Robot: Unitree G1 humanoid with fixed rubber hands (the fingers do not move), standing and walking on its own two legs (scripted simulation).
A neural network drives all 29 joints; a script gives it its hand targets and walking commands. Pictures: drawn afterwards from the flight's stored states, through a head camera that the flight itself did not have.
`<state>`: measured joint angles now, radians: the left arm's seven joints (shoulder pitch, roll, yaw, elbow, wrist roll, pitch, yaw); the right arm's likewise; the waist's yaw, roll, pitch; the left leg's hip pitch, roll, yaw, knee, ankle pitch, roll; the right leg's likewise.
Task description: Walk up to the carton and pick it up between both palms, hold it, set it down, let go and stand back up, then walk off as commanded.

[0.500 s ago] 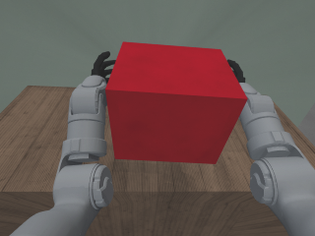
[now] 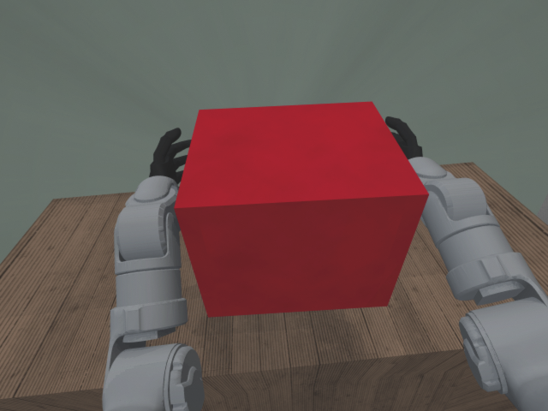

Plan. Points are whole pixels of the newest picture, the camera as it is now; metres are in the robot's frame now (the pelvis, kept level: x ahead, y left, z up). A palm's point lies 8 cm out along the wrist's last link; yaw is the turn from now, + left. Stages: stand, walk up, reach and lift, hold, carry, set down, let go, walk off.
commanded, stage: hold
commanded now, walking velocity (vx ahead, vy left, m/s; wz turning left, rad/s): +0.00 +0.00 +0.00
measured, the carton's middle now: (292, 206) +0.32 -0.02 +0.21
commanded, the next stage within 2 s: none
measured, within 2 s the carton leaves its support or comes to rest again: neither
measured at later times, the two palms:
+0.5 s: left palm (165, 162) +0.35 +0.14 +0.28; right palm (418, 153) +0.35 -0.19 +0.26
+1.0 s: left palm (151, 174) +0.35 +0.16 +0.26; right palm (399, 145) +0.36 -0.17 +0.27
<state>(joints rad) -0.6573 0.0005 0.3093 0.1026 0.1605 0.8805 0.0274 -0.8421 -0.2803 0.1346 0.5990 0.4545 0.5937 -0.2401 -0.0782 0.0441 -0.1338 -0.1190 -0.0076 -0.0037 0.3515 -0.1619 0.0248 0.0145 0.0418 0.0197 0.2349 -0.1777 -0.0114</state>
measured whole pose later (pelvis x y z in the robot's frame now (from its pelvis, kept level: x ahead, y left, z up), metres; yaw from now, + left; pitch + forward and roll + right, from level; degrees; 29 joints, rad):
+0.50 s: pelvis -0.04 -0.02 +0.00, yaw -1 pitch +1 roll -1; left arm -0.99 0.11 0.32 0.50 0.15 0.82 0.03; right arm -1.07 -0.23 -0.07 0.90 0.29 0.57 -0.18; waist -0.03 -0.01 -0.19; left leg -0.28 0.01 -0.01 0.35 -0.08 0.00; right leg -0.20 0.07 0.03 0.33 -0.14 -0.04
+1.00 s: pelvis +0.00 -0.01 +0.00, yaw +1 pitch -3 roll -2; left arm -0.73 0.06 0.31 0.08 0.13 0.91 0.02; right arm -0.92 -0.26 0.09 0.58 0.46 0.67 -0.27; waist -0.09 -0.01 -0.15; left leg -0.17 -0.01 -0.05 0.38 -0.16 0.01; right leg -0.02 0.06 0.01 0.24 -0.18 -0.02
